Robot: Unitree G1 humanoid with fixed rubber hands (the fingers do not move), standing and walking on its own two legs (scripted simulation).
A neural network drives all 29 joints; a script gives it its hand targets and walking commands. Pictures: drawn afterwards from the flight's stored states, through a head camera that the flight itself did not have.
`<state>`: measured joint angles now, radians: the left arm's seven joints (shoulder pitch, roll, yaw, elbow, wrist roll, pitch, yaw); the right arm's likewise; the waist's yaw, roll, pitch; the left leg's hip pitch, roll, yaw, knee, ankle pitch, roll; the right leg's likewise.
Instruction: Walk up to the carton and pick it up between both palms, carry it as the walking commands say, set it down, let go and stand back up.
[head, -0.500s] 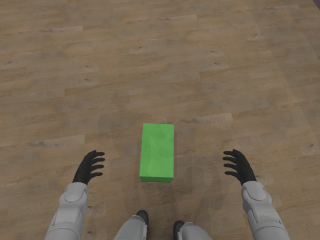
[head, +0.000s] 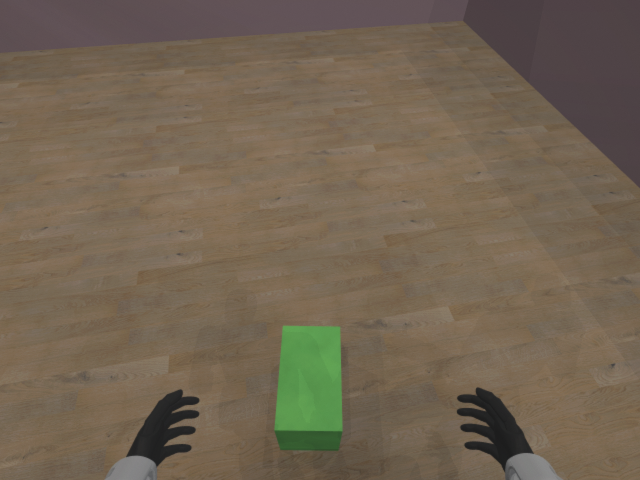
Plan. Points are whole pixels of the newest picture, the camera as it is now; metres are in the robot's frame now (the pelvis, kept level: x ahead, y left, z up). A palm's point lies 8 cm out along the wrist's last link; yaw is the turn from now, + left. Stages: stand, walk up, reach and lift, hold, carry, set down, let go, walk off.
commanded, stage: let go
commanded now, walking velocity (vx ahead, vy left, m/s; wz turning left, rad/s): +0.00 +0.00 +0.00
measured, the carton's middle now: (310, 387) +0.45 +0.03 -0.66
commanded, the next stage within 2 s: stand in 0.12 s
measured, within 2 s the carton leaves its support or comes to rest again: neither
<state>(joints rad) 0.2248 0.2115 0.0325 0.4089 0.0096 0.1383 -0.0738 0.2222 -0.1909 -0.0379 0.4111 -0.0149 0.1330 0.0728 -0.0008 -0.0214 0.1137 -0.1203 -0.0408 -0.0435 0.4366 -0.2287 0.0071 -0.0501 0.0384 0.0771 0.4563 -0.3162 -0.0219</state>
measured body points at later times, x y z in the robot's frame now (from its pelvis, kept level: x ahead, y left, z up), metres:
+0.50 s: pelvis +0.02 +0.01 +0.00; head +0.03 +0.02 +0.45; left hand +0.16 +0.30 -0.11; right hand +0.16 -0.28 -0.09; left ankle +0.01 +0.12 -0.74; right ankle -0.04 -0.11 -0.74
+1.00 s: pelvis +0.02 +0.01 +0.00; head +0.02 +0.02 +0.45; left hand +0.14 +0.31 -0.11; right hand +0.14 -0.29 -0.10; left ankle +0.01 +0.12 -0.74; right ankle -0.04 -0.11 -0.74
